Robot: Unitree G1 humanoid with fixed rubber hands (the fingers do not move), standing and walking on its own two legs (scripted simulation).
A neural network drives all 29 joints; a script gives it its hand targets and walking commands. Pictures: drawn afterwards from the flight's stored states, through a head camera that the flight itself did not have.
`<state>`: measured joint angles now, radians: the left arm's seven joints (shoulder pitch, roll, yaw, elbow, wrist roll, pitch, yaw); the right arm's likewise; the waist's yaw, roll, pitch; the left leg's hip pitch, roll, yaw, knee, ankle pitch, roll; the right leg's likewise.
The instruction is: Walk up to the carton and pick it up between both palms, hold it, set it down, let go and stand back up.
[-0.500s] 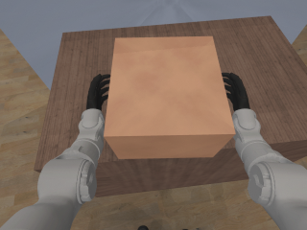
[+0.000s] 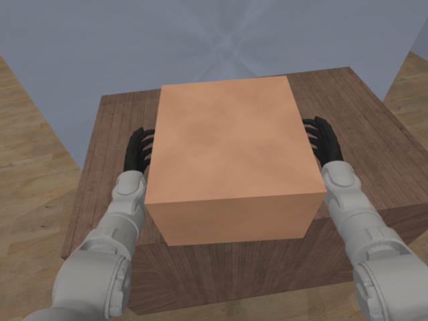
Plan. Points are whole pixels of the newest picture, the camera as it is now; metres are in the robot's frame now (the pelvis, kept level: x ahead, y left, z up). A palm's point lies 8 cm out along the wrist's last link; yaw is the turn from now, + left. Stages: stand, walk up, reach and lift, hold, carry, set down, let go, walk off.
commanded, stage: reach and lift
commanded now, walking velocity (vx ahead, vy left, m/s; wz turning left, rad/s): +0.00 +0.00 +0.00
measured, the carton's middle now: (229, 158) +0.45 +0.00 +0.04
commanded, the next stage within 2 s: hold in 1.66 s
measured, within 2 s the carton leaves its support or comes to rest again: neither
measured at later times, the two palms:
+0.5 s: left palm (133, 167) +0.38 +0.18 +0.11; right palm (342, 156) +0.38 -0.20 +0.12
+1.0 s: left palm (122, 162) +0.36 +0.18 +0.14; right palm (351, 157) +0.35 -0.20 +0.15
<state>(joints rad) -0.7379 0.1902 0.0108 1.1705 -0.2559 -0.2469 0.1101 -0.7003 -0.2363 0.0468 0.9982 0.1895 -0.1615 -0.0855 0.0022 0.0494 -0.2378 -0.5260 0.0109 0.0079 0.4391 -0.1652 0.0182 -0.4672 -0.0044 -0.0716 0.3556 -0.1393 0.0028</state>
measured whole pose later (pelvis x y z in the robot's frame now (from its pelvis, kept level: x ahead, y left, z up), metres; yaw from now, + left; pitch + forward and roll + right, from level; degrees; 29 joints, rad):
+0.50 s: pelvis +0.00 +0.00 +0.01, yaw +0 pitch +5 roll -1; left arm -0.60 0.14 0.17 0.75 -0.06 0.12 0.09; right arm -0.62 -0.20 -0.06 0.80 0.15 0.05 -0.05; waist -0.03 0.00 -0.12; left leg -0.29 0.00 0.00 0.33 -0.13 0.01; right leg -0.24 0.00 -0.06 0.26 -0.11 0.00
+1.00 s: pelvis +0.00 +0.00 +0.01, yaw +0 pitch +0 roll -1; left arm -0.43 0.07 0.26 0.23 0.08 0.45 0.00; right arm -0.48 -0.19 -0.03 0.45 0.20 0.26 -0.08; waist -0.06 -0.02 -0.06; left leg -0.16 0.00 -0.01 0.33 -0.15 0.02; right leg -0.11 0.00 -0.05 0.25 -0.13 0.00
